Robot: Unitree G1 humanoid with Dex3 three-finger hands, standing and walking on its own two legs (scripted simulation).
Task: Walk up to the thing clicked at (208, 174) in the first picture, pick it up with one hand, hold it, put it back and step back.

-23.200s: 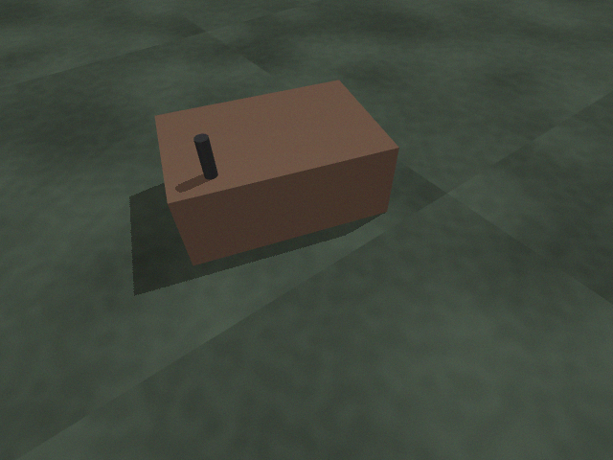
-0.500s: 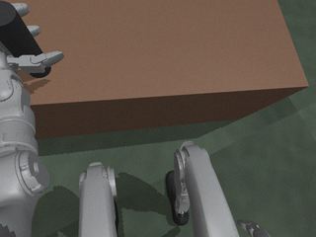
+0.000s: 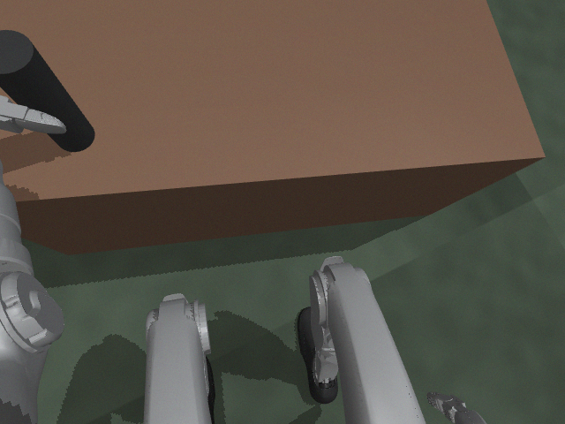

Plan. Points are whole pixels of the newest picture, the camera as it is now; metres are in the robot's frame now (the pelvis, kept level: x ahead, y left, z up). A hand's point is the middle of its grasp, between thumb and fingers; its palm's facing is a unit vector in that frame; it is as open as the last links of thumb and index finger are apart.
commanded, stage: withdraw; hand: left
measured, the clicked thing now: (46, 101) +0.55 +0.22 -0.01
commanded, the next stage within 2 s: rise in 0.02 s
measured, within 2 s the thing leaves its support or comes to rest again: neither
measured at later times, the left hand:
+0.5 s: hand out of the picture +0.54 +0.31 +0.18, palm faces +0.33 -0.88 -0.35, open 17.4 cm
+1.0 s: hand out of the picture +0.36 +0.21 +0.20, palm faces +0.18 -0.93 -0.31, open 17.4 cm
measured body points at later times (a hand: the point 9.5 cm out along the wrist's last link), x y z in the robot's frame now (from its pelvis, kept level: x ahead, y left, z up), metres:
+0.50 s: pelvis +0.04 +0.00 +0.18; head +0.20 +0.04 +0.60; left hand +0.51 +0.36 +0.20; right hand +0.07 -0.27 +0.07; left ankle +0.07 +0.13 -0.41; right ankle +0.12 -0.15 -0.41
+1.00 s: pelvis +0.09 -0.01 +0.28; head +0.14 +0.01 +0.73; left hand +0.34 +0.26 +0.22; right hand +0.22 -0.25 +0.18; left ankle +0.07 +0.13 -0.41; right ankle +0.12 -0.15 -0.41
